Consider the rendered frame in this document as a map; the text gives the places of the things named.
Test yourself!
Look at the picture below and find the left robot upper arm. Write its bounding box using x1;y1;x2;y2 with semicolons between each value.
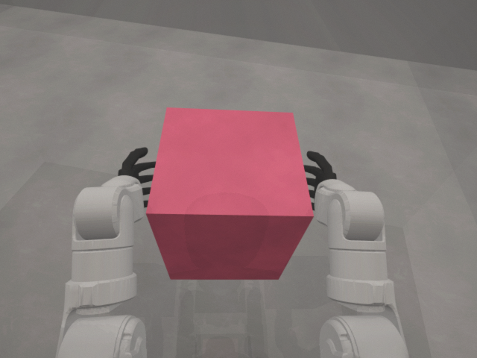
57;315;147;358

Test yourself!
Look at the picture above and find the left robot forearm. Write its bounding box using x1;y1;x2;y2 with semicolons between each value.
55;175;145;358

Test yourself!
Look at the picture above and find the carton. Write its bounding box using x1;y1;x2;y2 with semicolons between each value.
146;107;314;280

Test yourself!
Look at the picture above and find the robot right hand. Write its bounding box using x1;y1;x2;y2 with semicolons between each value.
304;151;337;210

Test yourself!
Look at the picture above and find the robot left hand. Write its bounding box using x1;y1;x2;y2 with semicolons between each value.
118;148;156;208

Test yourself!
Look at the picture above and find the right robot forearm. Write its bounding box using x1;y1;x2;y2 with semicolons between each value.
315;179;409;358

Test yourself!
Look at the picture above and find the right robot upper arm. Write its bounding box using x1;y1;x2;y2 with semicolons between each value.
319;315;408;358

